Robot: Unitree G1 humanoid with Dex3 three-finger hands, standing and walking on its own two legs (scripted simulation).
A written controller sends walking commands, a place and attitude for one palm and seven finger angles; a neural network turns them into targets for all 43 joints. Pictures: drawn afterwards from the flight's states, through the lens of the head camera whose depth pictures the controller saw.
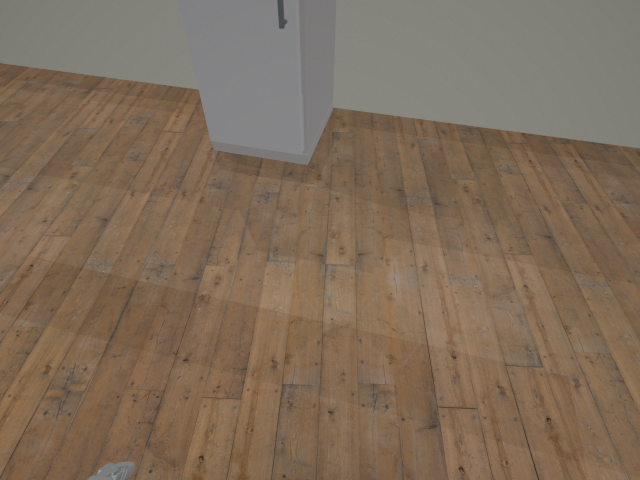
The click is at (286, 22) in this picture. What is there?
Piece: fridge door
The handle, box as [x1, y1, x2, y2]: [277, 0, 286, 28]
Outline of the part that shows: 277,0 279,28 283,28 286,20 283,19 283,4 282,0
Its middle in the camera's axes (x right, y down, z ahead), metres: -0.15 -0.97 +1.33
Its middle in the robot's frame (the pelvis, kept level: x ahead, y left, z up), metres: +1.66 +0.24 +0.16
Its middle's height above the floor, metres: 0.93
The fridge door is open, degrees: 0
